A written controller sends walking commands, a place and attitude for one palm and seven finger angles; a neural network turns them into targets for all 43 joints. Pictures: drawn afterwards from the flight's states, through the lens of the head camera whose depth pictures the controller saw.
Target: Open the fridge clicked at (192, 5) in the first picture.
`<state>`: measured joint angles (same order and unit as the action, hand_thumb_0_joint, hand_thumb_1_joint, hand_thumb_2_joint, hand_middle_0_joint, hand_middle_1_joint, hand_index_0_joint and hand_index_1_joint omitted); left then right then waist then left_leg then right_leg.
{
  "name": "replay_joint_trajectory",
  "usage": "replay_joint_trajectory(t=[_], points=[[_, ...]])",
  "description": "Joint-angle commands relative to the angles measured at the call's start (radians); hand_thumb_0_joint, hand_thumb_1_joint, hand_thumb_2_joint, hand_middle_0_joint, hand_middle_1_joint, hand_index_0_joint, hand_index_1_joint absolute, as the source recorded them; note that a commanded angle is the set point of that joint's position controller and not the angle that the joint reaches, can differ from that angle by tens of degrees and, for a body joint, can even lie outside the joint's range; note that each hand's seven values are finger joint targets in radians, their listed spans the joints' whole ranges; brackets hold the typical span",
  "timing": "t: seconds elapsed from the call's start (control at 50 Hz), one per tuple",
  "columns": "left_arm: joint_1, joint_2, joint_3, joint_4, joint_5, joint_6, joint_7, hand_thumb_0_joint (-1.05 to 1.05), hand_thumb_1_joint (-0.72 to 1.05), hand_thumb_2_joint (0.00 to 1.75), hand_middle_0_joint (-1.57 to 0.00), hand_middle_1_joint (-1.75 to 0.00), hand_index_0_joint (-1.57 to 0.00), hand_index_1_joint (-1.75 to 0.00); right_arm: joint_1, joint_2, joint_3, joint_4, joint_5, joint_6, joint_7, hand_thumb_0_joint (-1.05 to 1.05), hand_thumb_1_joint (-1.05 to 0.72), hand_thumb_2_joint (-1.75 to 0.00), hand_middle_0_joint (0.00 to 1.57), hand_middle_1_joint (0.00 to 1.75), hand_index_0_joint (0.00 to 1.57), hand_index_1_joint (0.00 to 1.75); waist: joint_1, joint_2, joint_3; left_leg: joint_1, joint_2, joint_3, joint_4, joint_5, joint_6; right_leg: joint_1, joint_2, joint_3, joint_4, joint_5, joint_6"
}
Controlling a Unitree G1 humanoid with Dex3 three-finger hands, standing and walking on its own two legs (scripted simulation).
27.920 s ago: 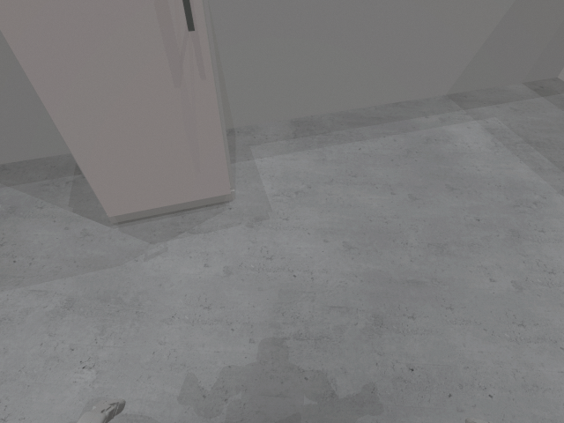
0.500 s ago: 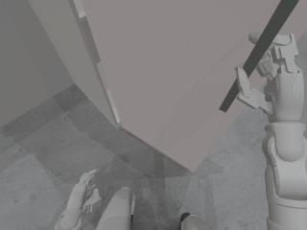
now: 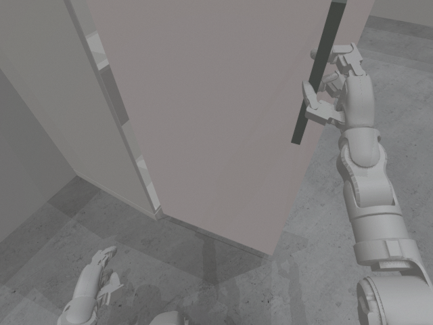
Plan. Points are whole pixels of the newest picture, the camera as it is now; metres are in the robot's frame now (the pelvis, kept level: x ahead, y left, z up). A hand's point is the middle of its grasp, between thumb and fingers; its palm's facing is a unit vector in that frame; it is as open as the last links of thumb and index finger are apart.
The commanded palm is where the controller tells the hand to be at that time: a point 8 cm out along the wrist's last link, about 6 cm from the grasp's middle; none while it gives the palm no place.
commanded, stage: stop walking and hold the door back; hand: right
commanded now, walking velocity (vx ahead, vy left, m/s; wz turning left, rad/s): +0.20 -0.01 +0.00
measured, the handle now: (315, 79) +0.47 -0.15 +0.21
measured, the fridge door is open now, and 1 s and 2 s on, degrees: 83 77 76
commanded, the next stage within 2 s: loosen the grip on the handle in 0.78 s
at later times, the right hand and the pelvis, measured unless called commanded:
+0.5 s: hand (316, 86) +0.44 -0.14 +0.22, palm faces +0.17 +0.97 -0.16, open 6.9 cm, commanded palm +0.44 -0.20 +0.19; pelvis -0.03 +0.02 +0.01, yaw -1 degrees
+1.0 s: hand (329, 76) +0.46 -0.16 +0.23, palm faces +0.13 +0.99 -0.11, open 7.4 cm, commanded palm +0.41 -0.20 +0.21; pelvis -0.03 +0.00 +0.00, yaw -1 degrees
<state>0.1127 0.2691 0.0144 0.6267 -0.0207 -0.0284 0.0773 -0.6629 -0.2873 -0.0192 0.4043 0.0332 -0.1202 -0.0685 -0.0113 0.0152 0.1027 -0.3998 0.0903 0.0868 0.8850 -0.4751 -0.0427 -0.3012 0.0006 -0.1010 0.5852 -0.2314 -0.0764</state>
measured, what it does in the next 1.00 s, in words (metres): steps on the spot: left foot, then right foot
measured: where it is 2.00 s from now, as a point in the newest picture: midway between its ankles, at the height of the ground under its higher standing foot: outside the picture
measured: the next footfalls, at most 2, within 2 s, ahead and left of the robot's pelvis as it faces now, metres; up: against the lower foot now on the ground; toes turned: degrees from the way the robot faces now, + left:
left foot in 0.20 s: +0.02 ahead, +0.14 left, +0.00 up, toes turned +2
right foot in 0.54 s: +0.05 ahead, -0.13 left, +0.00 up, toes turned -6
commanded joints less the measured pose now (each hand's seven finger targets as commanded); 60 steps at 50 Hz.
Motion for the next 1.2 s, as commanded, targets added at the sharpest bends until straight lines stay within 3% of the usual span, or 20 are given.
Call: replay_joint_trajectory(t=[0.0,0.14,0.16,0.18,0.2,0.3,0.44,0.56,0.6,0.68,0.72,0.76,0.84,0.86,0.88,0.9,0.92,0.98,1.04,1.18], points=[[0.051,0.117,0.031,-0.071,-0.026,-0.042,0.004,0.0,0.9,0.9,-0.2,-0.3,-0.2,-0.3,-0.66,-0.163,-0.095,-0.044,-0.005,-0.057,-0.034,0.0,-0.9,-0.9,0.45,1.4,0.45,1.4,0.028,-0.095,-0.348,-0.109,-0.028,-0.07,0.14,0.008,0.0,0.246,-0.309,0.385,-0.217,0.132,-0.14],[0.087,0.117,0.008,-0.036,-0.017,-0.049,0.025,0.0,0.9,0.9,-0.2,-0.3,-0.2,-0.3,-0.804,-0.232,-0.138,0.325,0.012,-0.033,-0.014,0.0,-0.9,-0.9,0.45,1.4,0.45,1.4,-0.002,-0.156,-0.357,0.371,-0.059,-0.017,-0.375,0.027,0.042,-0.086,-0.175,0.211,-0.163,-0.368,-0.028],[0.107,0.118,0.014,-0.028,-0.017,-0.048,0.026,0.0,0.9,0.9,-0.2,-0.3,-0.2,-0.3,-0.799,-0.303,-0.184,0.371,0.0,-0.035,-0.015,0.0,-0.9,-0.9,0.45,1.4,0.45,1.4,-0.009,-0.045,-0.353,0.424,0.031,-0.173,-0.494,-0.073,0.091,-0.181,-0.095,0.144,0.015,-0.367,0.011],[0.101,0.102,0.016,-0.034,-0.014,-0.044,0.026,0.0,0.9,0.9,-0.2,-0.3,-0.2,-0.3,-0.802,-0.324,-0.183,0.413,0.005,-0.034,-0.011,0.0,-0.9,-0.9,0.45,1.4,0.45,1.4,-0.014,0.214,-0.287,0.447,0.236,-0.539,-0.646,-0.252,0.198,-0.382,0.005,0.077,0.258,-0.324,0.072],[0.088,0.129,0.025,-0.037,-0.015,-0.06,0.032,0.0,0.9,0.9,-0.2,-0.3,-0.2,-0.3,-0.81,-0.358,-0.225,0.444,0.021,-0.034,-0.015,0.0,-0.9,-0.9,0.45,1.4,0.45,1.4,-0.029,0.267,-0.215,0.374,0.368,-0.675,-0.736,-0.174,0.231,-0.433,0.004,0.151,0.464,-0.28,0.094],[0.153,0.148,0.02,0.047,-0.029,-0.111,0.025,0.0,0.9,0.9,-0.2,-0.3,-0.2,-0.3,-0.804,-0.388,-0.23,0.566,0.015,-0.044,0.004,0.0,-0.9,-0.9,0.45,1.4,0.45,1.4,0.018,0.247,-0.257,0.368,0.199,-0.266,-0.579,0.21,0.132,-0.309,-0.043,0.123,0.439,-0.13,0.095],[0.193,0.156,0.033,0.071,-0.013,-0.127,0.03,0.0,0.9,0.9,-0.2,-0.3,-0.2,-0.3,-0.745,-0.377,-0.246,0.595,0.01,-0.07,0.012,0.0,-0.9,-0.9,0.45,1.4,0.45,1.4,0.016,0.224,-0.245,0.234,0.13,-0.145,-0.528,0.227,0.107,0.043,-0.014,-0.041,-0.017,-0.008,0.095],[0.203,0.188,0.054,0.052,-0.032,-0.121,0.008,0.0,0.9,0.9,-0.2,-0.3,-0.2,-0.3,-0.809,-0.17,-0.119,0.537,0.03,-0.088,0.058,0.0,-0.9,-0.9,0.45,1.4,0.45,1.4,0.029,-0.08,-0.333,0.11,-0.086,-0.014,-0.243,0.248,0.009,0.256,-0.222,0.213,-0.128,0.406,-0.006],[0.182,0.171,0.044,0.049,-0.008,-0.12,0.006,0.0,0.9,0.9,-0.2,-0.3,-0.2,-0.3,-0.827,-0.189,-0.127,0.426,0.015,-0.113,0.054,0.0,-0.9,-0.9,0.45,1.4,0.45,1.4,0.03,-0.258,-0.314,0.05,-0.077,-0.03,-0.18,0.032,0.011,0.239,-0.285,0.289,-0.179,0.474,-0.054],[0.199,0.179,0.048,0.052,-0.015,-0.114,-0.001,0.0,0.9,0.9,-0.2,-0.3,-0.2,-0.3,-0.775,-0.217,-0.145,0.393,0.002,-0.122,0.041,0.0,-0.9,-0.9,0.45,1.4,0.45,1.4,0.02,-0.133,-0.369,0.241,-0.041,-0.069,-0.417,0.327,0.028,0.158,-0.199,0.122,-0.038,0.361,0.02],[0.193,0.153,0.045,0.039,-0.021,-0.103,0.007,0.0,0.9,0.9,-0.2,-0.3,-0.2,-0.3,-0.775,-0.264,-0.164,0.415,-0.006,-0.108,0.031,0.0,-0.9,-0.9,0.45,1.4,0.45,1.4,0.029,0.053,-0.409,0.321,0.084,-0.211,-0.442,0.506,0.068,0.065,-0.104,0.042,0.037,0.177,0.078],[0.184,0.152,0.039,0.047,-0.029,-0.096,0.015,0.0,0.9,0.9,-0.2,-0.3,-0.2,-0.3,-0.808,-0.254,-0.142,0.44,0.008,-0.085,0.029,0.0,-0.9,-0.9,0.45,1.4,0.45,1.4,0.03,0.178,-0.342,0.269,0.12,-0.243,-0.482,0.403,0.09,0.025,-0.077,0.067,0.03,0.024,0.093],[0.169,0.139,0.025,0.052,-0.019,-0.097,0.027,0.0,0.9,0.9,-0.2,-0.3,-0.2,-0.3,-0.812,-0.245,-0.167,0.459,0.008,-0.095,0.029,0.0,-0.9,-0.9,0.45,1.4,0.45,1.4,0.026,0.114,-0.401,0.23,0.038,-0.109,-0.406,0.526,0.037,0.179,-0.122,0.076,-0.048,0.3,0.07],[0.27,0.096,-0.013,-0.041,-0.034,-0.15,0.024,0.0,0.9,0.9,-0.2,-0.3,-0.2,-0.3,-1.331,-0.771,-0.419,0.257,-0.133,-0.118,-0.005,0.0,-0.9,-0.9,0.45,1.4,0.45,1.4,0.048,-0.064,-0.319,0.187,-0.06,-0.099,-0.335,0.037,0.007,0.109,-0.127,0.106,-0.224,-0.044,0.044],[0.35,0.146,0.075,0.063,0.072,-0.219,-0.027,0.0,0.9,0.9,-0.2,-0.3,-0.2,-0.3,-1.212,-0.54,-0.388,0.564,-0.186,-0.063,0.056,0.0,-0.78,-0.84,0.45,1.4,0.45,1.4,0.148,0.223,-0.63,0.12,-0.109,-0.078,-0.356,0.434,0.076,0.168,-0.016,0.097,-0.123,0.239,0.043],[0.348,0.133,0.052,0.048,0.047,-0.22,-0.037,0.0,0.9,0.9,-0.2,-0.3,-0.2,-0.3,-1.174,-0.418,-0.337,0.497,-0.109,-0.078,0.039,0.0,-0.66,-0.78,0.45,1.4,0.45,1.4,0.17,0.287,-0.625,0.151,-0.1,-0.056,-0.359,0.526,0.057,0.176,-0.03,0.085,-0.103,0.256,0.031],[0.347,0.12,0.052,0.051,0.044,-0.215,-0.035,0.0,0.9,0.9,-0.2,-0.3,-0.2,-0.3,-1.077,-0.356,-0.32,0.528,-0.107,-0.068,0.047,0.0,-0.54,-0.73,0.45,1.4,0.45,1.4,0.142,0.275,-0.669,0.171,-0.106,-0.068,-0.353,0.547,0.053,0.216,-0.031,0.08,-0.106,0.26,0.039],[0.299,0.116,0.032,0.033,0.048,-0.238,-0.061,0.0,0.9,0.9,-0.2,-0.3,-0.2,-0.3,-1.055,-0.22,-0.201,0.491,-0.068,-0.1,0.065,0.0,-0.17,-0.55,0.45,1.4,0.45,1.4,0.13,-0.167,-0.403,0.03,-0.099,-0.066,-0.415,0.366,0.08,0.236,-0.03,0.087,-0.116,0.12,0.068],[0.318,0.125,0.045,0.028,0.046,-0.216,-0.09,0.0,0.9,0.9,-0.2,-0.3,-0.2,-0.3,-0.822,-0.182,-0.147,0.558,-0.136,-0.117,0.066,0.0,0.19,-0.37,0.45,1.4,0.45,1.4,0.116,-0.16,-0.27,-0.008,-0.1,-0.055,-0.415,0.344,0.085,0.125,-0.025,0.094,-0.093,0.102,0.068],[0.331,0.154,0.075,0.012,0.02,-0.178,-0.08,0.0,0.9,0.9,-0.2,-0.3,-0.2,-0.3,-0.801,-0.186,-0.153,0.343,-0.039,-0.065,0.096,0.0,0.55,-0.2,0.37,1.3,0.37,1.3,0.124,-0.005,-0.431,0.071,-0.115,-0.052,-0.428,0.346,0.065,0.158,-0.018,0.085,-0.097,0.101,0.055]])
